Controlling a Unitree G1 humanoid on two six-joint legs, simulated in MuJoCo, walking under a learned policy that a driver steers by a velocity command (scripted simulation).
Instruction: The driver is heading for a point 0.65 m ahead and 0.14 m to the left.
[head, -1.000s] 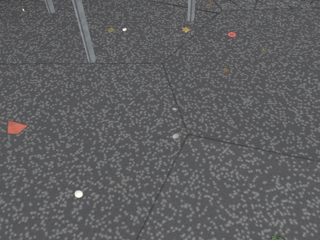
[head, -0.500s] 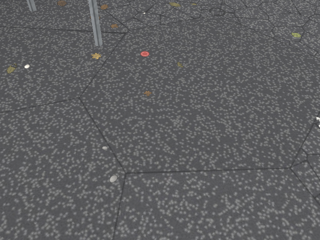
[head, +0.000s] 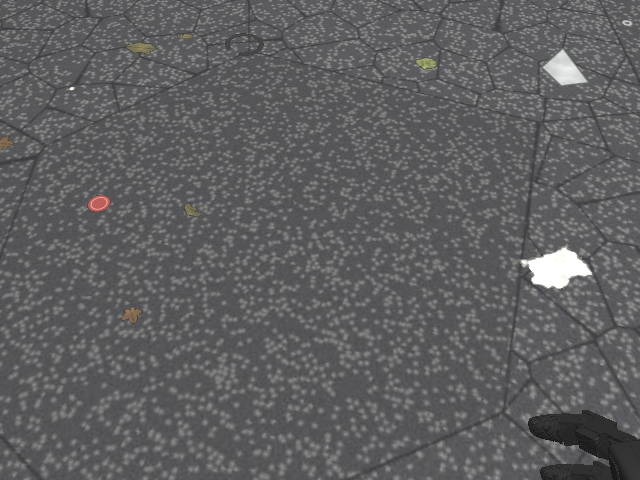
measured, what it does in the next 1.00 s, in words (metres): walks ahead: left foot, then right foot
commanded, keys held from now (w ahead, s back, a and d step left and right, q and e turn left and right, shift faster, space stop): w+e+shift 0.12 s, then w+shift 0.10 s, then w+q+shift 0.30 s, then shift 0.48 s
